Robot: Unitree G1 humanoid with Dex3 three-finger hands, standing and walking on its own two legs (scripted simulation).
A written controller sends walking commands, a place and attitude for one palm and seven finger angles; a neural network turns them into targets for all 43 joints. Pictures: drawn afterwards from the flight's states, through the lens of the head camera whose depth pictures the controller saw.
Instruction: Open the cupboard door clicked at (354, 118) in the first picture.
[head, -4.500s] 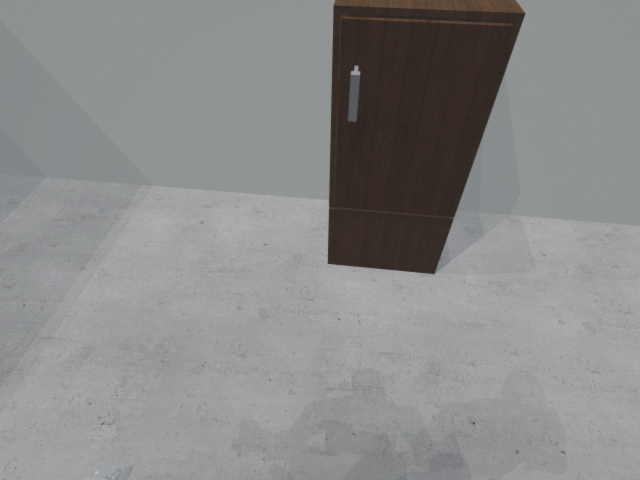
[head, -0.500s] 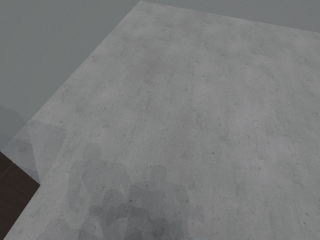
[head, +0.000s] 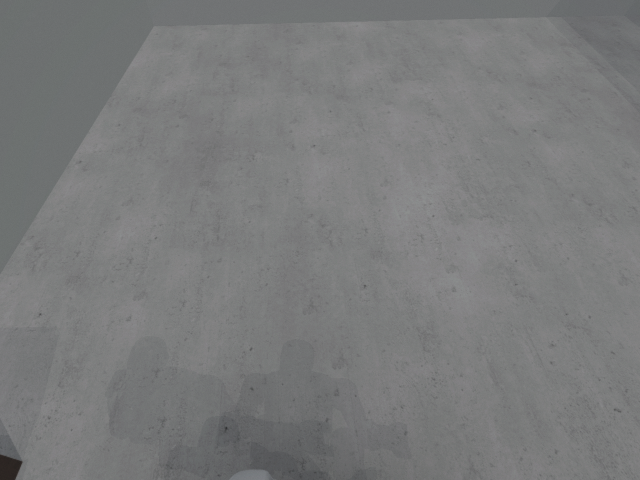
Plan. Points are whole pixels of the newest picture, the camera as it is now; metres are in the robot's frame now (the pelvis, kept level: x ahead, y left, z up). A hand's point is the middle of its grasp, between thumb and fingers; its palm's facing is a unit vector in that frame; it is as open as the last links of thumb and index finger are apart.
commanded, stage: walk to a spot facing it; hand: left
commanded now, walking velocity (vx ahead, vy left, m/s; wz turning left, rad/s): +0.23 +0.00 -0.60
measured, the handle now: out of the picture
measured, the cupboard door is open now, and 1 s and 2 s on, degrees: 0 0 0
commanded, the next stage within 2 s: turn to face it in 0.42 s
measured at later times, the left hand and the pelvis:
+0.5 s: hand (211, 423) +0.23 +0.20 -0.18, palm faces -0.30 -0.94 -0.16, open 7.4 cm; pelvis +0.10 +0.03 +0.00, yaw -19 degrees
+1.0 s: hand (259, 360) +0.33 +0.14 -0.19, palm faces -0.19 -0.97 -0.13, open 7.4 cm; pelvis +0.17 +0.01 -0.02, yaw -10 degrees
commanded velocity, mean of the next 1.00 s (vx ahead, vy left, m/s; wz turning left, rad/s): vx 0.05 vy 0.00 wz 0.01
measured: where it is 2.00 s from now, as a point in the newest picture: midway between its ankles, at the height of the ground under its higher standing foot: outside the picture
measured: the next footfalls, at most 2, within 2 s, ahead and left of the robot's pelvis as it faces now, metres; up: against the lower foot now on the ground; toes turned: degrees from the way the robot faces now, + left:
left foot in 0.14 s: +0.06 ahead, +0.14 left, +0.00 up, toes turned -2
right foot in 0.62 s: +0.20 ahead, -0.14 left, +0.00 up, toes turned -29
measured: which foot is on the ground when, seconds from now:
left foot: up 0.00-0.12, down 0.14-0.60, up 0.62-0.98, down 1.00-1.00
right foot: down 0.00-0.14, up 0.16-0.60, down 0.62-1.00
